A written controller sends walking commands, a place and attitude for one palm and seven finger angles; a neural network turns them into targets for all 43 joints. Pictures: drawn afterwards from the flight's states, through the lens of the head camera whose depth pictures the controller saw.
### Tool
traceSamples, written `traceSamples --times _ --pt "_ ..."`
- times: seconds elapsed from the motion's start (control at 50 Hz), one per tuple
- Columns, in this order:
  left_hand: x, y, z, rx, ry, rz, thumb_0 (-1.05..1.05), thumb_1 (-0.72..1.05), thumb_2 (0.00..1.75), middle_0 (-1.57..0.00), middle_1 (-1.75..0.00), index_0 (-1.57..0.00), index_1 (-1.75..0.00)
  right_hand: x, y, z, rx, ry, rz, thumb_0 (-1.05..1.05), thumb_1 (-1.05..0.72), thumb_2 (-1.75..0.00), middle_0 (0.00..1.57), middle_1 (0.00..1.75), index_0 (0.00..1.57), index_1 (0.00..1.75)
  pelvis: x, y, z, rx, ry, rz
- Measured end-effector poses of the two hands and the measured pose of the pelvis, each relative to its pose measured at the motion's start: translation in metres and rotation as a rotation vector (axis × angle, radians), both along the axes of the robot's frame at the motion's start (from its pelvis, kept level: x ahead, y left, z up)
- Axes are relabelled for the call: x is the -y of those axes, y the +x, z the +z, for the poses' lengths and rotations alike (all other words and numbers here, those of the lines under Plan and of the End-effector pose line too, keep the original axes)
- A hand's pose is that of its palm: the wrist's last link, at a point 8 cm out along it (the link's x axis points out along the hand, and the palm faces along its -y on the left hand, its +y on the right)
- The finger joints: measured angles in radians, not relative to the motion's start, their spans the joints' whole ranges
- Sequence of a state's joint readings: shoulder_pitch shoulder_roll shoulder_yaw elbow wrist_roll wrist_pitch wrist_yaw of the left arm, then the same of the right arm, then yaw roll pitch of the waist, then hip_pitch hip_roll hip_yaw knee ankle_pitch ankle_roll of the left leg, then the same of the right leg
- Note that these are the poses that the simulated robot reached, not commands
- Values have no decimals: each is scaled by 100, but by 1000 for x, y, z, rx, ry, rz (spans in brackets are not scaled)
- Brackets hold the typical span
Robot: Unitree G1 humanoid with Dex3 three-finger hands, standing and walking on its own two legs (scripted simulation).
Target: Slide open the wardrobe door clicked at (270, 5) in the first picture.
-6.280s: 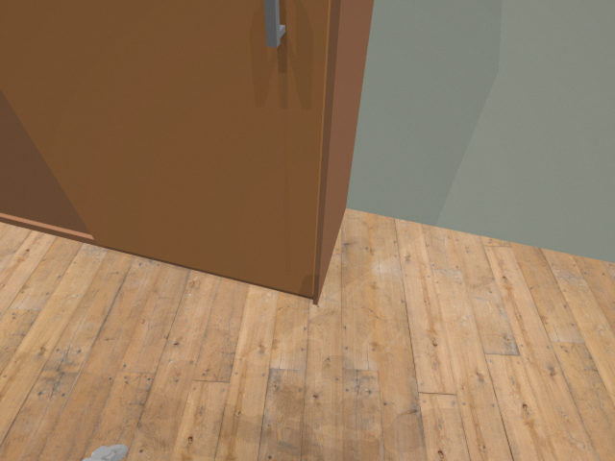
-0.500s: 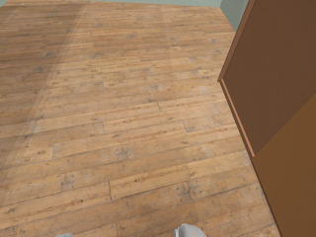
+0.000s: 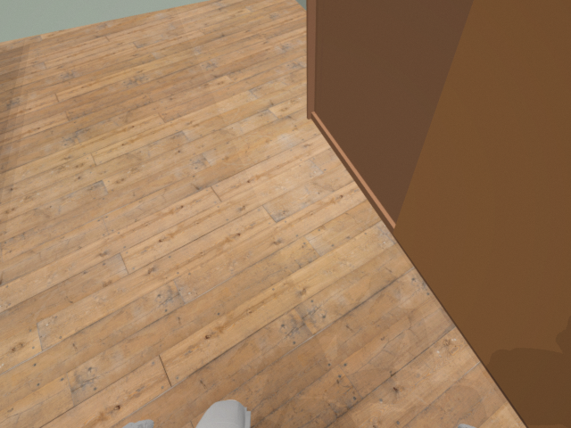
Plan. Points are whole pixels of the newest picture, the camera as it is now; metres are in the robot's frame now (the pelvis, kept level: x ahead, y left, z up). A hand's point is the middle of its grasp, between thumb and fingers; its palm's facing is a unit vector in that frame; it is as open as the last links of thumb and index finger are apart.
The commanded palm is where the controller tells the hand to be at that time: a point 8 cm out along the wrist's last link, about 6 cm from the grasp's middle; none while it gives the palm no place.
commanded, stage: turn to face it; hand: right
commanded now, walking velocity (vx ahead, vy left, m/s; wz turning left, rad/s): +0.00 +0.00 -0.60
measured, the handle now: out of the picture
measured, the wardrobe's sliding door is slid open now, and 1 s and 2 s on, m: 0.00 0.00 0.00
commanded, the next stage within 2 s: take the last steps up to it in 1.64 s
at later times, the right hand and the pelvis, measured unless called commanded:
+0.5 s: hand out of the picture +0.02 -0.17 -0.15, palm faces +0.29 +0.91 -0.29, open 7.4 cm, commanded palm none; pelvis -0.02 +0.05 -0.01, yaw -19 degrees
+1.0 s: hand out of the picture -0.13 -0.25 -0.17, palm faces +0.60 +0.76 -0.25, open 7.4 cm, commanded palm none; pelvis -0.07 -0.02 +0.00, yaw -36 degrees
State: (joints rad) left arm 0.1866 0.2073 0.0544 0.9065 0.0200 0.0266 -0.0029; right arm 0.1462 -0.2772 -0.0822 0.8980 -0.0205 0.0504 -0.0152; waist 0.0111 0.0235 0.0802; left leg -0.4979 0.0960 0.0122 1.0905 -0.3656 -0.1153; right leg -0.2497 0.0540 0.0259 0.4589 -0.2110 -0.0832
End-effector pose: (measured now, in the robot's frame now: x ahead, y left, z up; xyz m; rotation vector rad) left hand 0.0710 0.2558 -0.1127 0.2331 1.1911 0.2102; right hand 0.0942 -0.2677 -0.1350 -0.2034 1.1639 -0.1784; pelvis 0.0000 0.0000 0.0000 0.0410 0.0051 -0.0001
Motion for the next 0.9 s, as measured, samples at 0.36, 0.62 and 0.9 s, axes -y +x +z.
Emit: traceSamples --times 0.36,0.62,0.9 --pt "-40 -23 -39 -127 -61 -95 0 90 90 -20 -30 -20 -30 -47 -22 23 151 -49 -121 1 -90 -90 20 30 20 30 -43 -18 -12 -4 -33 -220" --pt "-15 51 -25 -97 -17 -357 0 91 90 -20 -30 -20 -30 -48 -164 5 -28 -13 -385 1 -90 -90 20 30 20 30 -34 -32 -8 20 -61 -419" --pt "106 101 7 85 15 -632 0 91 90 -20 -30 -20 -30 1 -268 -14 -128 36 -609 1 -91 -90 20 30 20 30 13 -63 -5 7 -5 -568"
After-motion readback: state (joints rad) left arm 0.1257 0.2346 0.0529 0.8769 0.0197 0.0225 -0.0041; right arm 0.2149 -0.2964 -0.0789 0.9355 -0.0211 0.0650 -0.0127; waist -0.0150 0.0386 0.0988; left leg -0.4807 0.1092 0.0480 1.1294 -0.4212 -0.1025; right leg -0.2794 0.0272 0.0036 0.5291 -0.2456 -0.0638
